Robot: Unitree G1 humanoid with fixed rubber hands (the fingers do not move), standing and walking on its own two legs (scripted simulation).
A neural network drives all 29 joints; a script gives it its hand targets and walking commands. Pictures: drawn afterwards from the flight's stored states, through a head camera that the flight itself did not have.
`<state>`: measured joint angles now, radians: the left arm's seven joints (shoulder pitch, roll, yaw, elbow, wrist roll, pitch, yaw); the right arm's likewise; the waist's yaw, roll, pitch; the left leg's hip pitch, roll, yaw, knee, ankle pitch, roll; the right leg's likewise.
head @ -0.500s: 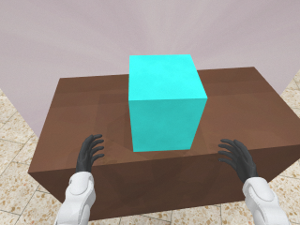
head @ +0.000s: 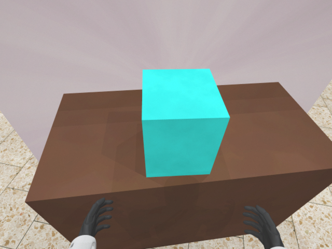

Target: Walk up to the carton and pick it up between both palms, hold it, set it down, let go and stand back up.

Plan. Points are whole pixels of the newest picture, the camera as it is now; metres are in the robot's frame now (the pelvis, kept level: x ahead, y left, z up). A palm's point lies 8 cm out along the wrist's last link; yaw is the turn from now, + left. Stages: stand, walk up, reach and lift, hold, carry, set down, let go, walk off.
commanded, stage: let go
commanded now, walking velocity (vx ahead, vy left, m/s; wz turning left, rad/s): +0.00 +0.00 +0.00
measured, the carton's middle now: (177, 123) +0.48 +0.00 +0.03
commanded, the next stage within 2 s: stand in 0.52 s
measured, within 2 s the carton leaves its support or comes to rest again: neither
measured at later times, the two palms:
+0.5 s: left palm out of the picture +0.16 +0.22 -0.09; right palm out of the picture +0.17 -0.22 -0.09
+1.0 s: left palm out of the picture -0.02 +0.24 -0.15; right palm out of the picture -0.02 -0.25 -0.13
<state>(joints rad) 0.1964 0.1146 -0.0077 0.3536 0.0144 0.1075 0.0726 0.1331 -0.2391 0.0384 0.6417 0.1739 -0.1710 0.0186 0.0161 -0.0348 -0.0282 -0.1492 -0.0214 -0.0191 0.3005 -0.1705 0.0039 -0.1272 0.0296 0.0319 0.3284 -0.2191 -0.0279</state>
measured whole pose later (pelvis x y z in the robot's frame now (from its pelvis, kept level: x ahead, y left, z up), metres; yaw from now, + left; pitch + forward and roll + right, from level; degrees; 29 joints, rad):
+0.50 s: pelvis +0.01 +0.00 -0.01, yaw -1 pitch +4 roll +1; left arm 0.29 0.20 0.00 0.40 0.04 0.13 0.01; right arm 0.13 -0.19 0.04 0.87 0.02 -0.30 -0.02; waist 0.01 -0.06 -0.05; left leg -0.26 -0.02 -0.01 0.45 -0.27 0.00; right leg -0.25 0.03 0.05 0.49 -0.31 -0.03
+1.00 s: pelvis +0.00 +0.00 -0.01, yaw +3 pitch +1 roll -1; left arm 0.44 0.23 0.02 0.89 0.03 -0.01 0.02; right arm 0.46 -0.20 -0.02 0.98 -0.03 -0.01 0.00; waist 0.00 -0.04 -0.06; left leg -0.26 -0.02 -0.07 0.54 -0.30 0.00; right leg -0.17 0.04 -0.02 0.47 -0.31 -0.03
